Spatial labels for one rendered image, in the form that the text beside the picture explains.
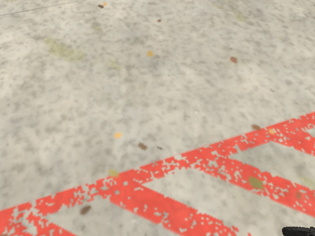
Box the right robot hand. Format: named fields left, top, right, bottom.
left=282, top=226, right=315, bottom=236

